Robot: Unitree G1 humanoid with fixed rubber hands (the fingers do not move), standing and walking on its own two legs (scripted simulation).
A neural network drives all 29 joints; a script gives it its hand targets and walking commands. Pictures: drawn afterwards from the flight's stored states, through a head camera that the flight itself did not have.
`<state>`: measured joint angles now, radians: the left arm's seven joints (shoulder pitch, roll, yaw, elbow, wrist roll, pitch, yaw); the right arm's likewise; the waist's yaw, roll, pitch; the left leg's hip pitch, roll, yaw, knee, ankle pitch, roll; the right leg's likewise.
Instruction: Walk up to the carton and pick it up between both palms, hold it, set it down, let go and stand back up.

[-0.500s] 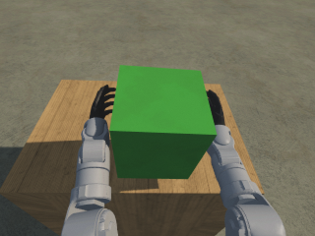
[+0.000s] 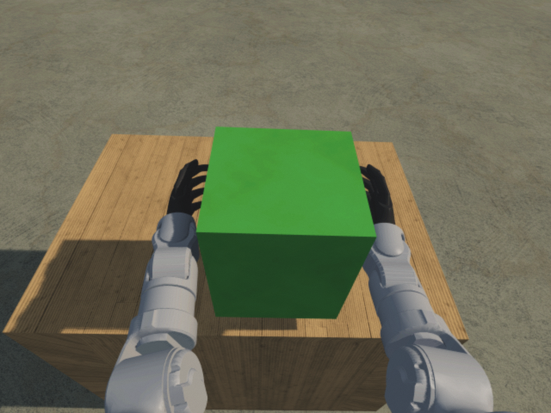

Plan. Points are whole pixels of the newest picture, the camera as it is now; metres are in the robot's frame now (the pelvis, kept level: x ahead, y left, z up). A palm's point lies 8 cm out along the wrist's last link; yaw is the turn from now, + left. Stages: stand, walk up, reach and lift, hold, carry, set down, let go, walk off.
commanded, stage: set down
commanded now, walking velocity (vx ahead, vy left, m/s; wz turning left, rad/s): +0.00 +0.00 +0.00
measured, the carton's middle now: (279, 228) +0.38 +0.02 +0.05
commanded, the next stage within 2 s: none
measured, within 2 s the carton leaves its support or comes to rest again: rests again in 0.96 s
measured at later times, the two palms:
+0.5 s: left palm (190, 219) +0.39 +0.17 +0.05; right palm (374, 220) +0.39 -0.13 +0.06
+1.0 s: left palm (190, 231) +0.38 +0.17 +0.03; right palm (371, 228) +0.39 -0.13 +0.05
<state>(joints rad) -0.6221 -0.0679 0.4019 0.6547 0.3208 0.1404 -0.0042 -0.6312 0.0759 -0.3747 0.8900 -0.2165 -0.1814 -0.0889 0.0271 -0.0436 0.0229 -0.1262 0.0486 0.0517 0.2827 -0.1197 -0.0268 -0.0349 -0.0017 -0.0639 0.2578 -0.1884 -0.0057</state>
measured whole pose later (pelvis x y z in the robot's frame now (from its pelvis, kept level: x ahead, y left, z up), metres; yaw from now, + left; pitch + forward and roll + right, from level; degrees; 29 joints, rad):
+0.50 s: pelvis +0.01 +0.00 +0.00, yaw -1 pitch +4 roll +0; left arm -0.61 -0.06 0.41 0.77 0.31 0.01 0.02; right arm -0.64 0.08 -0.42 0.93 -0.27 -0.24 -0.07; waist 0.03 -0.03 -0.03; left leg -0.24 0.06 0.06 0.31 -0.14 -0.03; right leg -0.15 0.00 -0.05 0.27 -0.19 -0.01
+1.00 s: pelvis +0.01 +0.00 +0.00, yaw -1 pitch +6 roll +0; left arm -0.61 -0.05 0.44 0.88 0.31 -0.12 0.03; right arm -0.64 0.09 -0.48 0.98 -0.34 -0.31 -0.07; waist 0.03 -0.03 -0.05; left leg -0.30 0.06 0.06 0.32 -0.12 -0.03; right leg -0.21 0.00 -0.06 0.28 -0.19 -0.01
